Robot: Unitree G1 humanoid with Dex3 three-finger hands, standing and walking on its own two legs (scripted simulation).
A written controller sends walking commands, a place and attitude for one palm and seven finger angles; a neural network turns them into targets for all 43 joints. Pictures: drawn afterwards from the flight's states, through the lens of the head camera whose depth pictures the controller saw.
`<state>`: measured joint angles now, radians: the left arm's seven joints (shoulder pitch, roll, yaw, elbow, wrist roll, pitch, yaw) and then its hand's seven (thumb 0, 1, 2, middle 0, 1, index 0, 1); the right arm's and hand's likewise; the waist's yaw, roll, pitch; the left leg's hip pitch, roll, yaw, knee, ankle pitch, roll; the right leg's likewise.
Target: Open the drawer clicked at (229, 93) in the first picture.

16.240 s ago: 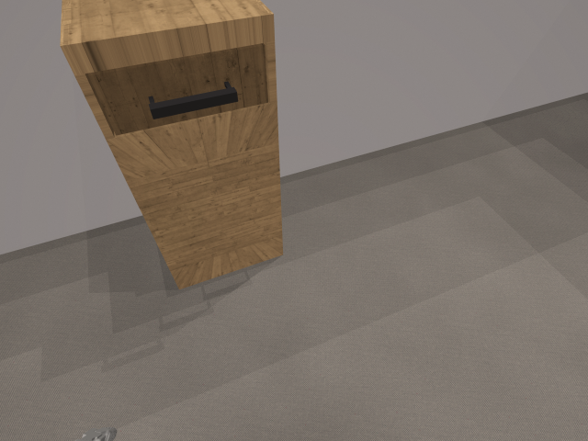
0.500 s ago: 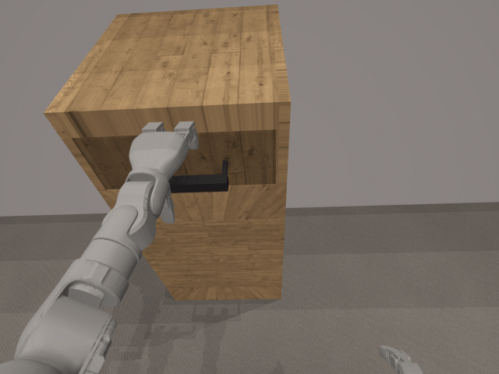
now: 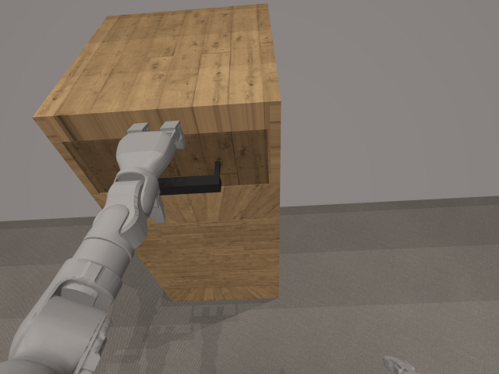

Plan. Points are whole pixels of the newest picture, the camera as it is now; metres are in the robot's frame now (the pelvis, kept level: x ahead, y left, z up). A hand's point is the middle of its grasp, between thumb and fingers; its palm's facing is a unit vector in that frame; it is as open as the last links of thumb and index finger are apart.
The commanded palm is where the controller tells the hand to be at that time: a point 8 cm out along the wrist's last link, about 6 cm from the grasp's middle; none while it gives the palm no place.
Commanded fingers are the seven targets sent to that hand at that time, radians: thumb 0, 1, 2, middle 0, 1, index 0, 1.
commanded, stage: move the hooked fingers above the handle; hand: left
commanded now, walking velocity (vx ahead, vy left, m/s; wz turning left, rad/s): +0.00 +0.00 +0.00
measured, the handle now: (172, 177) +0.47 +0.19 +0.03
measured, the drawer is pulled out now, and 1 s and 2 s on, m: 0.00 0.00 0.00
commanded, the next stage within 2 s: lower the fingers behind the handle in 1.34 s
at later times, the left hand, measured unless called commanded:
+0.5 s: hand (162, 176) +0.41 +0.17 +0.10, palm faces +0.02 -0.03 -1.00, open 13.8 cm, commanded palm +0.38 +0.17 +0.16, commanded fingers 0.00 -0.50 0.30 -0.30 -1.20 -0.30 -1.20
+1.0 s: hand (170, 178) +0.41 +0.16 +0.09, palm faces -0.01 -0.04 -1.00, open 13.8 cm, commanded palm +0.40 +0.18 +0.15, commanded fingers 0.00 -0.50 0.30 -0.30 -1.20 -0.30 -1.20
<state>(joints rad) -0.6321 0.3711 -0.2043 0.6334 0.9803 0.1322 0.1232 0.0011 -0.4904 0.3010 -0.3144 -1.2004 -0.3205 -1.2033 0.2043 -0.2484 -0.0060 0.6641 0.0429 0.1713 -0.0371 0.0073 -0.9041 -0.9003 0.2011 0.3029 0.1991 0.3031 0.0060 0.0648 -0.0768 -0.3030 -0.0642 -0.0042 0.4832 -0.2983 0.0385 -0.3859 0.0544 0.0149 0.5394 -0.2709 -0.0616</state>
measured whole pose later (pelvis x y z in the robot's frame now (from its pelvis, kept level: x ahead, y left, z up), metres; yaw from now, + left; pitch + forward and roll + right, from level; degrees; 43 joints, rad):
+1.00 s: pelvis +0.00 +0.00 +0.00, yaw +1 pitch +6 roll +1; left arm -0.64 0.35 -0.25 0.61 0.97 0.08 0.08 0.00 -0.49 0.30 -0.31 -1.20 -0.32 -1.20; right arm 0.21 -0.26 -0.01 0.66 0.04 0.16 -0.05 0.01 -0.90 -0.90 0.20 0.30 0.20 0.30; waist 0.02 0.06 -0.07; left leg -0.30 -0.07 -0.02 0.49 -0.30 0.04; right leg -0.38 0.05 0.00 0.55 -0.27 -0.06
